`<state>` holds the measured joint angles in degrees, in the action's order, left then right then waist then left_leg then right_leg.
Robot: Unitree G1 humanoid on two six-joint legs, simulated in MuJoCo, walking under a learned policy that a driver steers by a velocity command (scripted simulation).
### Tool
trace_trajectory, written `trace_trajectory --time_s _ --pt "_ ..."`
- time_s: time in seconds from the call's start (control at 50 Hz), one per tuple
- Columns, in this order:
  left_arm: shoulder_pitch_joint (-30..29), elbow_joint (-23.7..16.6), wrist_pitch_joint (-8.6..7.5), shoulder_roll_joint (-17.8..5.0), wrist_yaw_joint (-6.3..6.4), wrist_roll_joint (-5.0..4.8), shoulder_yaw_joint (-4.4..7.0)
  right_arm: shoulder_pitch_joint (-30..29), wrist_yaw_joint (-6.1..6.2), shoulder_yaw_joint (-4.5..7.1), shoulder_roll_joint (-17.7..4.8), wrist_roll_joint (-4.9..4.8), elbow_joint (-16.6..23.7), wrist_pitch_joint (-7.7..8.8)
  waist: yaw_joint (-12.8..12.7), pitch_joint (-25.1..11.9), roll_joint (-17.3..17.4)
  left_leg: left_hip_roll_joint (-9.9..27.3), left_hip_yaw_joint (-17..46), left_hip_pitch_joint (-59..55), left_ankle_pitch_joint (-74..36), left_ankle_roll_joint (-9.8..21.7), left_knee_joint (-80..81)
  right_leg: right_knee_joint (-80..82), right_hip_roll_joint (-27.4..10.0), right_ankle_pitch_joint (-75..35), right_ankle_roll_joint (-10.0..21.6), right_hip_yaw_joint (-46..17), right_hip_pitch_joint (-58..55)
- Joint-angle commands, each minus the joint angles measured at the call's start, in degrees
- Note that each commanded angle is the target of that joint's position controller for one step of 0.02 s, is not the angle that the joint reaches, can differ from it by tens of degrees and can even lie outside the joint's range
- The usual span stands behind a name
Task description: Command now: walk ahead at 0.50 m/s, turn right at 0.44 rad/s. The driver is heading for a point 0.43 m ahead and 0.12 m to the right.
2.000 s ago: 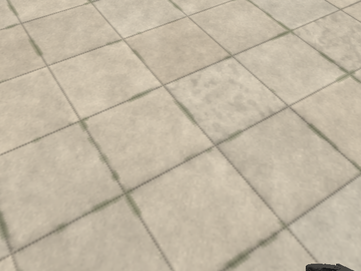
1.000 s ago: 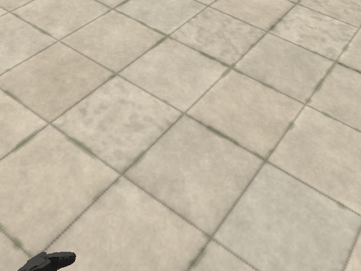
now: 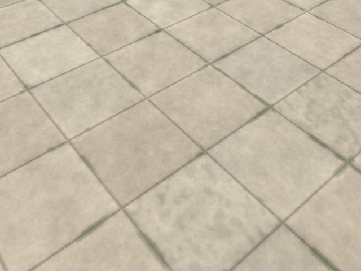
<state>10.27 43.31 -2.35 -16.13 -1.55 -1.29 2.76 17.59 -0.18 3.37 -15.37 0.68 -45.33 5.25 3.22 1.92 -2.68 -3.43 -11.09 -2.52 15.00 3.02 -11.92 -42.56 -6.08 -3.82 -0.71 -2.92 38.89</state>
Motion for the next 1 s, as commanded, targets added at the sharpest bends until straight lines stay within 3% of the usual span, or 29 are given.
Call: trace_trajectory --time_s 0.02,0.06,0.1,0.14,0.16,0.18,0.2,0.22,0.24,0.26,0.3,0.38,0.44,0.5,0.54,0.58,0.6,0.62,0.64,0.66,0.68,0.7,0.74,0.78,0.86,0.9,0.92,0.96,1.0 --pt "-8.04 -6.79 -0.97 -2.19 -1.33 0.12 -0.09 0.76 0.57 2.63 -9.79 -0.79 1.97 -0.41 1.85 4.76 3.81 18.64 3.13 -1.08 -23.57 6.67 3.27 4.91 0.09 1.05 1.57 2.42 3.47" --pt "-9.30 -8.49 -0.97 -2.54 -2.19 0.08 0.01 1.03 0.84 2.93 -10.65 -1.24 1.51 -1.54 1.42 4.38 4.39 19.68 2.03 -4.71 -30.92 6.00 -0.17 6.53 1.25 5.97 3.12 4.56 3.49" --pt "-6.85 -9.20 -0.59 -4.18 -2.54 0.03 0.86 -0.28 1.41 3.36 -12.40 -1.45 1.93 -2.43 -1.13 0.75 6.75 19.54 0.37 -6.17 -50.21 4.61 -7.37 6.54 4.88 11.68 5.38 8.05 -2.95" --pt "4.49 -7.32 -0.12 -8.36 -2.01 -0.17 3.23 -1.69 1.97 3.45 -13.28 -1.78 2.49 -3.23 -8.07 -6.38 7.52 17.72 -1.26 -2.64 -60.06 2.58 -24.36 8.28 9.50 13.68 8.74 9.77 -19.09" --pt "13.94 -5.25 0.32 -11.93 -1.01 -0.20 5.11 -2.11 2.21 2.83 -12.21 -1.67 3.07 -2.90 -13.15 -11.24 4.54 15.25 -1.61 8.18 -48.80 0.22 -39.55 11.75 8.35 10.63 11.45 4.55 -35.83" --pt "15.08 -5.02 0.33 -18.65 -0.12 -0.50 6.46 3.83 1.25 0.26 -3.72 0.51 6.00 -1.48 -7.35 -15.92 -11.27 4.57 0.69 35.32 5.14 -4.04 -61.34 13.07 -7.24 14.85 21.62 -25.06 -57.67" --pt "15.64 -6.98 -0.62 -15.69 -0.36 -0.10 5.35 0.39 0.39 -0.12 -5.85 -0.73 6.88 0.97 -9.53 -25.05 -7.25 -0.67 15.10 44.58 19.46 -4.18 -71.11 22.97 -13.50 21.12 27.23 -46.70 -64.47" --pt "13.96 -6.74 -1.25 -12.18 -0.46 0.45 4.37 -5.91 -0.32 0.88 -9.57 -3.01 8.69 2.39 -11.28 -17.88 -3.22 3.06 18.13 49.74 14.56 -2.77 -70.41 25.20 -12.03 18.99 23.47 -38.52 -60.55" --pt "10.75 -6.90 -1.60 -10.48 -0.39 0.18 3.90 -7.47 -0.30 0.46 -9.11 -3.00 9.53 3.13 -8.87 -11.74 0.83 5.62 17.59 49.00 9.63 -1.90 -65.15 25.14 -9.54 14.77 21.19 -30.97 -52.35" --pt "6.78 -7.43 -1.63 -8.77 -0.36 -0.03 3.35 -7.77 0.08 0.59 -8.93 -1.51 9.10 3.24 -6.09 -7.25 3.79 7.59 16.92 46.15 7.18 -2.25 -59.45 25.51 -7.05 8.27 19.45 -25.19 -43.99" --pt "3.26 -8.92 -1.68 -7.17 0.14 0.93 2.66 -5.98 0.10 1.16 -9.51 -0.21 8.74 2.02 -3.00 -5.11 1.63 9.13 16.91 39.42 4.13 -3.65 -54.45 27.88 -4.33 0.57 18.99 -20.25 -34.80" --pt "2.64 -7.66 -1.54 -9.49 1.71 1.03 3.10 -7.11 0.40 -0.05 -6.01 0.39 8.82 0.13 -2.24 -2.10 1.13 7.86 12.68 35.32 -2.16 -7.57 -40.91 27.80 -1.04 -19.34 17.08 -9.47 -24.77" --pt "5.39 -5.75 -0.39 -9.36 2.64 0.61 2.99 -12.10 -0.08 -0.89 -4.22 0.21 9.16 0.43 -5.52 -4.52 -1.64 4.46 10.90 28.81 -17.82 -7.72 -27.24 24.98 3.03 -18.80 12.56 -4.19 -23.72" --pt "7.48 -4.09 0.32 -8.86 2.86 0.58 2.60 -14.67 -0.90 -0.46 -5.44 -0.32 9.62 0.74 -6.97 -5.38 -2.84 3.42 12.49 27.28 -22.46 -6.18 -20.63 22.46 0.61 -11.88 11.30 -7.52 -27.72" --pt "6.92 -3.55 0.40 -8.26 2.87 0.87 2.34 -13.80 -1.22 0.37 -7.16 0.23 9.54 1.09 -5.94 -5.62 -3.40 3.75 13.86 26.98 -20.01 -4.00 -18.11 18.56 -1.60 -10.65 10.43 -10.66 -31.27" --pt "4.54 -3.55 0.49 -7.02 2.87 0.94 1.93 -9.09 -1.20 1.01 -7.72 0.97 8.00 1.63 -2.55 -6.22 -3.04 3.68 12.95 21.06 -23.78 -1.48 -12.83 12.03 -0.09 -10.98 8.43 -10.94 -31.84" --pt "5.45 -4.08 0.31 -5.47 2.80 1.61 1.48 -6.86 -0.83 1.43 -9.86 1.74 7.87 2.01 -2.24 -9.22 0.42 7.90 16.03 13.09 -41.60 0.33 -13.23 5.30 3.80 -6.05 6.03 -9.51 -29.60" --pt "13.02 -3.46 -0.14 -2.95 2.65 2.03 0.50 -5.38 -0.50 1.32 -11.81 3.13 8.62 1.81 -4.74 -16.26 10.22 19.23 27.54 -2.17 -61.03 8.51 -17.17 -7.37 8.64 14.64 2.35 -7.77 -19.93" --pt "16.94 -1.91 0.19 -3.84 2.46 1.43 0.20 -2.69 -0.78 0.52 -7.38 2.20 7.14 0.86 -3.70 -22.58 17.30 26.12 37.85 -6.84 -60.72 15.45 -15.64 -17.70 10.33 42.83 -0.76 -6.92 -15.05" --pt "14.80 -1.72 1.20 -7.76 2.32 0.90 1.11 -3.20 -1.23 -0.30 -5.25 0.27 6.93 0.09 -3.16 -20.18 12.00 24.74 39.32 -3.43 -44.91 14.68 -13.54 -20.90 8.36 44.64 -1.86 -8.29 -12.96" --pt "11.06 -1.93 2.53 -8.01 2.65 0.45 1.46 -5.76 -1.34 -0.34 -5.29 -0.33 6.74 -0.72 -3.31 -15.55 8.74 22.85 37.73 0.96 -29.51 12.52 -11.25 -22.77 6.76 41.83 -2.91 -7.12 -10.60" --pt "8.51 -2.16 3.90 -7.82 3.05 0.60 1.59 -8.87 -1.35 -0.70 -4.94 -0.25 7.06 -1.44 -3.63 -11.19 7.21 20.86 35.42 7.06 -18.10 10.78 -8.33 -20.99 5.52 39.50 -3.54 -5.54 -10.29" --pt "7.41 -2.10 5.64 -5.84 3.56 0.88 1.36 -14.17 -1.15 -0.70 -5.58 0.60 7.43 -2.63 -5.46 -5.71 10.07 16.12 29.21 18.50 -4.69 7.46 -3.72 -10.85 3.82 35.48 -3.94 -3.06 -16.08" --pt "8.46 -0.64 5.40 -3.62 3.79 1.40 0.76 -14.65 -0.65 -0.42 -5.86 0.96 6.88 -3.24 -5.23 -5.78 12.13 13.04 24.13 21.68 -4.32 6.88 -3.28 -2.55 4.62 31.54 -3.74 -0.44 -22.47" --pt "9.22 1.66 4.52 -2.72 3.33 2.19 0.67 -13.27 0.12 -0.89 -4.71 -0.28 5.15 -3.73 -5.72 -7.57 9.63 11.70 21.64 23.00 6.08 5.07 -4.95 13.36 5.41 15.47 -1.14 1.70 -31.81" --pt "6.13 -0.14 4.24 -5.72 3.57 3.10 0.89 -11.41 -0.14 -1.36 -3.74 0.39 4.01 -3.48 -4.03 -4.04 5.37 8.48 19.32 25.32 14.17 0.19 -6.79 17.14 0.38 16.09 1.54 -3.86 -30.11" --pt "5.46 1.27 4.03 -7.57 3.54 2.48 1.56 -11.01 -0.12 -0.97 -3.99 0.39 4.22 -3.52 -2.16 -1.42 -0.98 5.42 15.43 21.77 10.73 -1.38 -8.38 17.26 1.70 27.11 3.05 -3.75 -22.11" --pt "3.79 1.30 2.78 -3.80 3.48 2.68 0.58 -12.00 0.17 -1.01 -3.70 0.32 3.81 -3.47 -2.53 -0.95 -1.55 5.31 14.93 16.63 3.93 -1.29 -12.24 19.51 2.17 27.93 2.07 -3.50 -18.23" --pt "3.83 1.76 1.62 -3.58 3.43 2.35 0.53 -10.73 0.50 -1.01 -3.48 0.15 2.70 -3.63 -2.50 -1.41 -0.72 5.30 14.79 16.25 -1.14 -0.38 -13.44 18.49 2.58 21.69 0.99 -2.96 -20.15"
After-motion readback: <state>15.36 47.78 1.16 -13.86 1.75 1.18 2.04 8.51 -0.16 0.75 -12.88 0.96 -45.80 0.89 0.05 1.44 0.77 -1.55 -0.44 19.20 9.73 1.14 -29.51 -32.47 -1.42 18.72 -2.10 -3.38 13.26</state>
